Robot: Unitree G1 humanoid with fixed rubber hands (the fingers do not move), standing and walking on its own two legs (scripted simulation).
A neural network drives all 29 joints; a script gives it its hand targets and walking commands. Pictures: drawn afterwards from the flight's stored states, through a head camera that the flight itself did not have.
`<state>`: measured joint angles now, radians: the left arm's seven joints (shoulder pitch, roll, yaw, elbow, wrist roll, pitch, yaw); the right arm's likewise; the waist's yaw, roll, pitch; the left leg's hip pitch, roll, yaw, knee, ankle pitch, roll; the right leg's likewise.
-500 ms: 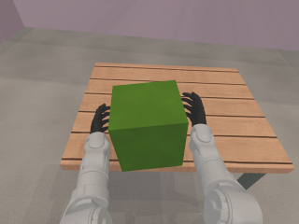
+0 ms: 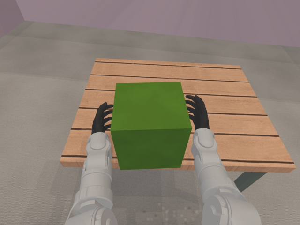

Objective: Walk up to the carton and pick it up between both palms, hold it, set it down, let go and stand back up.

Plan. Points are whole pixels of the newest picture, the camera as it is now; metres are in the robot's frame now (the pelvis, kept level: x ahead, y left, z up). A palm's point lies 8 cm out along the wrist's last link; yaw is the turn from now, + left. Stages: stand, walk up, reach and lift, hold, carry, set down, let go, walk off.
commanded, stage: set down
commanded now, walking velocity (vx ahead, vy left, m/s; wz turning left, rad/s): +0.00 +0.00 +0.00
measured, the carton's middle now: (149, 127) +0.41 +0.02 +0.01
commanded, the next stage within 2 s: none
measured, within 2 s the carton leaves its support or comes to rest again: neither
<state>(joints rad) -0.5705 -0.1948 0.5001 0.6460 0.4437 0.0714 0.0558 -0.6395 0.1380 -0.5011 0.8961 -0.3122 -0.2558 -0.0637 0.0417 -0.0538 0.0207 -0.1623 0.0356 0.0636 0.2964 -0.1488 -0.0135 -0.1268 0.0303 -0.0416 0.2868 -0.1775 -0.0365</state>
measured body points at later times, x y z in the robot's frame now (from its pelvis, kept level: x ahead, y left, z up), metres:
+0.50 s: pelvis +0.00 +0.00 +0.00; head +0.03 +0.03 +0.45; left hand +0.37 +0.16 +0.04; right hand +0.39 -0.12 +0.06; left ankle +0.00 +0.13 -0.75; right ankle -0.02 -0.09 -0.75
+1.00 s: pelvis -0.01 +0.01 +0.00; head +0.04 +0.03 +0.44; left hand +0.38 +0.16 +0.04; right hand +0.39 -0.12 +0.06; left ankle +0.00 +0.13 -0.75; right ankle -0.02 -0.09 -0.75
